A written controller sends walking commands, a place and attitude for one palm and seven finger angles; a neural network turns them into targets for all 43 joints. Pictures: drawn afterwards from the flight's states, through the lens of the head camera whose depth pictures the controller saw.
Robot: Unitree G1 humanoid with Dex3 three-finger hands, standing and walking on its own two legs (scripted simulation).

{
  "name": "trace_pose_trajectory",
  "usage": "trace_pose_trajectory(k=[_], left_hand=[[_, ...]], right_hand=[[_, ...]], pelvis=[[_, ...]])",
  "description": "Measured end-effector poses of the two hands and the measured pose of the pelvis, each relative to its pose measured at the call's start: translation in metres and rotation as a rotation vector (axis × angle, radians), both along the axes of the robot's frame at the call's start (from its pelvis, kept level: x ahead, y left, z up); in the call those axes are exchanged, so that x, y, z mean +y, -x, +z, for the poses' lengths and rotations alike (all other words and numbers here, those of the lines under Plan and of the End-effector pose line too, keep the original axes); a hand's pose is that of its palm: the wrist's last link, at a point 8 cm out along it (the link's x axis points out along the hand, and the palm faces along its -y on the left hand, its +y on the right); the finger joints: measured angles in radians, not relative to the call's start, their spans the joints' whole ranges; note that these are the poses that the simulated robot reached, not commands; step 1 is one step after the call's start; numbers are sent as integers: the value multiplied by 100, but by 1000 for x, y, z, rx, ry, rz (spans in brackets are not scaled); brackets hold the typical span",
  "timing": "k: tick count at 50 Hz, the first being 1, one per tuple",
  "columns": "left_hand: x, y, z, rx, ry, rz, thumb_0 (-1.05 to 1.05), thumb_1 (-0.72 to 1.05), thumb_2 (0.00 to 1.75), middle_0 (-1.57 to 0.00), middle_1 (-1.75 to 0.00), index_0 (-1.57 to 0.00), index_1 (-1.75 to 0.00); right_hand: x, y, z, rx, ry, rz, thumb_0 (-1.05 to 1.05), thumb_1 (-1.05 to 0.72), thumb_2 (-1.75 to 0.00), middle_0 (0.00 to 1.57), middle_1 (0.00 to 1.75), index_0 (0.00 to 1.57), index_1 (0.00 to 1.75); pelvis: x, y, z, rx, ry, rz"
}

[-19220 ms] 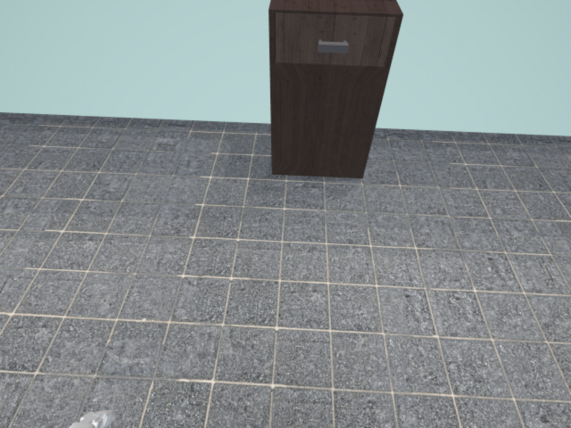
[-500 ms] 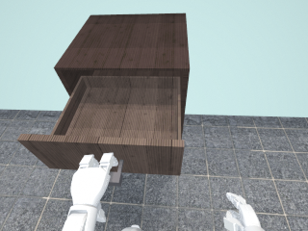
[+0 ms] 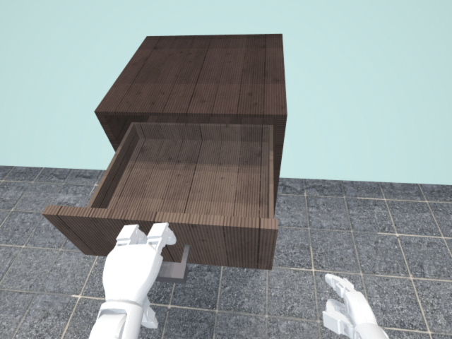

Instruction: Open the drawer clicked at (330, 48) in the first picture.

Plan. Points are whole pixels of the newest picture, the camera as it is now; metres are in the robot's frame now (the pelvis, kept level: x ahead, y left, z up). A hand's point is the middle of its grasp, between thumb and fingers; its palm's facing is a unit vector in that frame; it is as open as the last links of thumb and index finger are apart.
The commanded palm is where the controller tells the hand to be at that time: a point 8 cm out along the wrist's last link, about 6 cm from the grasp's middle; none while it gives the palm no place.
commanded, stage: lift the hand off the handle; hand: left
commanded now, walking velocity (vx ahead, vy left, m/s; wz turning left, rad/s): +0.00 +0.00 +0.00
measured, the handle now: (161, 259) +0.27 +0.16 -0.03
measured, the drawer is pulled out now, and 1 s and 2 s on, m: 0.30 0.30 0.30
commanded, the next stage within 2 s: draw the hand back to the body in 1.46 s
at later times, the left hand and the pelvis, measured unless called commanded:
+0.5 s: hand (144, 266) +0.23 +0.16 +0.04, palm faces +0.03 -0.18 -0.98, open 13.6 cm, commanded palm +0.20 +0.16 +0.11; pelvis +0.00 -0.01 +0.01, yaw -1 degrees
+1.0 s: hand (132, 260) +0.22 +0.17 +0.08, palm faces +0.07 -0.18 -0.98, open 13.8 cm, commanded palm +0.19 +0.16 +0.15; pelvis +0.01 -0.01 +0.02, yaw -2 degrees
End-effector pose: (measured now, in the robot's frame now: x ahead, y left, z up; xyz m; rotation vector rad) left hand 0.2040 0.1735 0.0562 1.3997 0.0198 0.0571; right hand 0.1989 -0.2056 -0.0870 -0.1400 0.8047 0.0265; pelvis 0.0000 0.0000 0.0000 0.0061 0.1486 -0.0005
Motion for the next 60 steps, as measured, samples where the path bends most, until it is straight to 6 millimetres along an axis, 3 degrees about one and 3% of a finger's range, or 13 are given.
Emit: trace_pose_trajectory(k=[30,44,53,60], left_hand=[[-2,0,43,-9,3,-12,0,-49,30,-33,-120,-37,-122],[-4,3,70,-54,23,-17,0,-49,30,-33,-120,-33,-120],[6,10,82,-44,18,-3,0,-49,30,-32,-120,-32,-120],[-3,7,94,-73,39,-50,0,-49,30,-32,-120,-32,-120]], right_hand=[[-11,-4,14,-21,-8,-3,1,-90,-90,20,30,20,30],[-7,-12,24,-49,-34,13,1,-90,-90,20,30,20,30],[-3,-18,32,-72,-32,31,1,-90,-90,20,30,20,30],[4,-20,34,-75,-42,41,1,-90,-90,20,30,20,30]], pelvis=[[-7,-5,14,-52,-7,-15],[-8,-8,20,-75,-9,-26],[-6,-7,24,-95,-3,-23],[-2,-6,25,-102,-1,-25]])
